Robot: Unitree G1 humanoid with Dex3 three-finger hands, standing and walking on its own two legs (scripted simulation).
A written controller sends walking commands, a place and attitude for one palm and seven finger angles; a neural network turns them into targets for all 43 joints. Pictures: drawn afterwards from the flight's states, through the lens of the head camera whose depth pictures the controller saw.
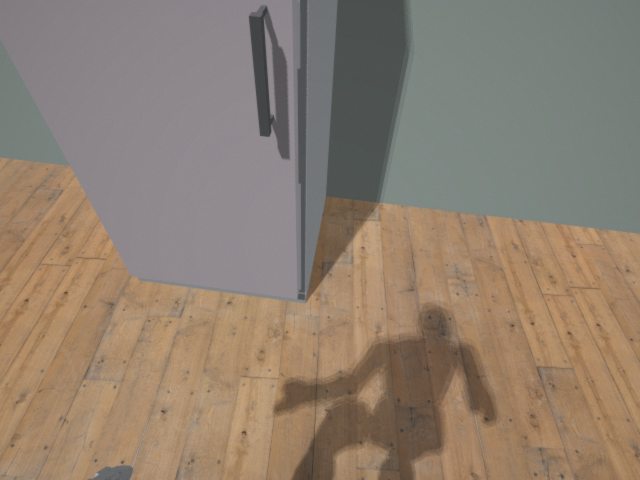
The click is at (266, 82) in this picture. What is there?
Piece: fridge door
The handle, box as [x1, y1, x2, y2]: [249, 5, 273, 136]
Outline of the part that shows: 261,5 256,12 251,12 249,15 249,23 260,135 269,136 270,125 273,119 273,115 269,113 263,28 263,16 266,12 266,6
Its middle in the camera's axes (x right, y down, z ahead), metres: -0.11 -0.31 +0.74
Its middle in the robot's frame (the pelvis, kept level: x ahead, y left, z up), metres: +0.77 +0.16 +0.13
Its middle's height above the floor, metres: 0.91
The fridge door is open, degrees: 0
